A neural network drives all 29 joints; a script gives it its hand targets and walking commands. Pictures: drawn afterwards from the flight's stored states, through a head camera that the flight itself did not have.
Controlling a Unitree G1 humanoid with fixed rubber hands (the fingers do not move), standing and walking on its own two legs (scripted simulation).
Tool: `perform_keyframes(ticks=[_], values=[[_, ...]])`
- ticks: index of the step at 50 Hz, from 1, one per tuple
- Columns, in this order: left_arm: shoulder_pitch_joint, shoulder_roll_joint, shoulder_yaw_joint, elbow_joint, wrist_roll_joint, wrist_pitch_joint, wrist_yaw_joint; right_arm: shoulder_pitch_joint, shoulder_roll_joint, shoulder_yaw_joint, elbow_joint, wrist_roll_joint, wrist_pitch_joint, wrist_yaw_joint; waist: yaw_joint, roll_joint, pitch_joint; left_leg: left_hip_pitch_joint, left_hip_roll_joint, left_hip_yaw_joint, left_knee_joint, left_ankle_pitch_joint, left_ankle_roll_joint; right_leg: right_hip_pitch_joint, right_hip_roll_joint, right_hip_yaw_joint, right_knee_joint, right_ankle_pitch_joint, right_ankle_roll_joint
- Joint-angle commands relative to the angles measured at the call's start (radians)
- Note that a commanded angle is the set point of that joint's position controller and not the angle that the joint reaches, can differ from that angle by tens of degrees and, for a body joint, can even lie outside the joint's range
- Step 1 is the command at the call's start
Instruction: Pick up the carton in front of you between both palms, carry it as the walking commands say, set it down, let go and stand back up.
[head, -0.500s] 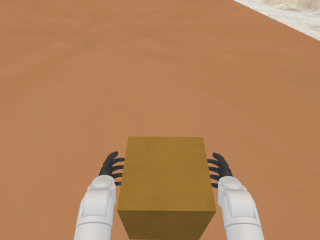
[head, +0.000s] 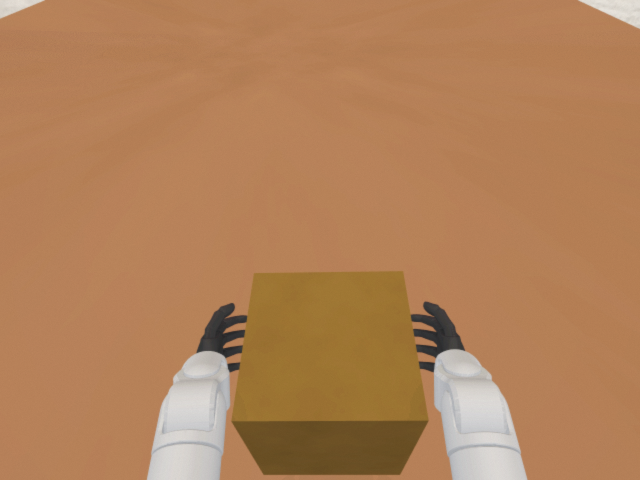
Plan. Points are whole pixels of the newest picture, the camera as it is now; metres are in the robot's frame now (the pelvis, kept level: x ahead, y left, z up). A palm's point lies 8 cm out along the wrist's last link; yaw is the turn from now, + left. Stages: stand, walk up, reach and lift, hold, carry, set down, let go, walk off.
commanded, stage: hold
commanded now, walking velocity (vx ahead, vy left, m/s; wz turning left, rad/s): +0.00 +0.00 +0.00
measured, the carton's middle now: (329, 378) +0.31 +0.01 -0.06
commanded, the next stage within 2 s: set down in 0.38 s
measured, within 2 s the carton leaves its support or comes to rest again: neither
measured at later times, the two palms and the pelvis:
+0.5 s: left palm (231, 357) +0.28 +0.13 +0.04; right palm (468, 349) +0.30 -0.17 +0.03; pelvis +0.00 -0.03 +0.00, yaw +3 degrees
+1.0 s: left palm (269, 380) +0.35 +0.11 -0.14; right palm (446, 385) +0.34 -0.19 -0.15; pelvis -0.03 -0.01 -0.06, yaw +3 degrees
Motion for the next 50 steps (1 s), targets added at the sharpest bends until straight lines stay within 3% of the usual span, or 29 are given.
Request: perform_keyframes(ticks=[1,10,22,28,32,36,40,46,50], values=[[-0.486,-0.931,-0.540,-0.025,-0.240,-0.036,-0.261,-0.417,0.923,0.509,-0.041,0.236,-0.057,0.247,-0.044,-0.020,-0.233,-0.324,-0.040,-0.084,-0.146,0.144,0.005,0.407,0.128,0.070,0.041,0.121,-0.028],[-0.496,-0.953,-0.491,0.025,-0.214,-0.043,-0.274,-0.492,0.961,0.532,-0.020,0.257,-0.051,0.276,0.000,-0.043,-0.239,-0.388,-0.052,-0.074,-0.158,0.043,0.029,0.474,0.100,0.085,0.018,0.054,-0.006],[-0.558,-0.950,-0.457,0.051,-0.200,-0.049,-0.294,-0.541,0.971,0.500,0.028,0.246,-0.046,0.290,-0.004,-0.058,-0.245,-0.382,-0.065,-0.066,-0.148,-0.014,0.044,0.464,0.080,0.097,-0.016,-0.029,0.002],[-0.721,-0.930,-0.321,0.225,-0.115,-0.103,-0.304,-0.680,0.943,0.321,0.222,0.160,-0.093,0.298,-0.028,-0.048,-0.190,-0.468,-0.062,-0.057,-0.091,-0.120,0.050,0.372,0.077,0.099,0.013,-0.189,-0.006],[-0.803,-0.876,-0.158,0.362,-0.014,-0.167,-0.273,-0.768,0.855,0.142,0.366,0.063,-0.160,0.286,-0.042,-0.040,-0.174,-0.554,-0.069,-0.061,-0.014,-0.139,0.040,0.249,0.082,0.088,0.087,-0.203,-0.009],[-0.771,-0.771,-0.020,0.426,0.076,-0.237,-0.217,-0.744,0.717,0.003,0.427,-0.024,-0.237,0.263,-0.048,-0.037,-0.198,-0.640,-0.093,-0.058,0.067,-0.090,0.024,0.118,0.096,0.069,0.177,-0.107,-0.009],[-0.736,-0.738,-0.015,0.421,0.093,-0.347,-0.184,-0.722,0.667,-0.002,0.437,-0.041,-0.353,0.253,-0.055,-0.047,-0.311,-0.738,-0.116,-0.039,0.160,0.017,0.004,0.001,0.111,0.052,0.285,0.080,-0.011],[-0.828,-0.853,-0.243,0.373,-0.009,-0.522,-0.168,-0.810,0.761,0.190,0.401,0.030,-0.531,0.269,-0.069,-0.033,-0.681,-0.931,-0.141,-0.022,0.328,0.192,-0.043,-0.068,0.120,0.051,0.494,0.352,-0.022],[-0.890,-0.908,-0.429,0.284,-0.112,-0.568,-0.139,-0.869,0.786,0.319,0.323,0.090,-0.578,0.272,-0.093,-0.044,-1.039,-1.007,-0.145,-0.009,0.449,0.332,-0.075,-0.083,0.123,0.045,0.631,0.532,-0.019]])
